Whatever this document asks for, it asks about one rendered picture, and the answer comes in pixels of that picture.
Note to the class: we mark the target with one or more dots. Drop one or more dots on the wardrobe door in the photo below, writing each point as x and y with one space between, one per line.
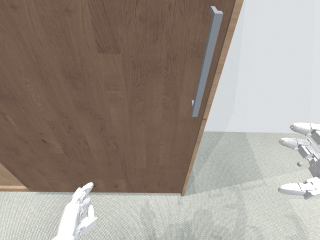
100 91
7 178

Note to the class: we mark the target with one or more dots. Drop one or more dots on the handle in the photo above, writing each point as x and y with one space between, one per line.
214 28

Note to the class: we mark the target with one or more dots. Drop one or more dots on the left robot hand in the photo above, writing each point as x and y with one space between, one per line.
73 212

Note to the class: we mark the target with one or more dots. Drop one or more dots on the right robot hand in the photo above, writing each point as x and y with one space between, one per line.
308 150

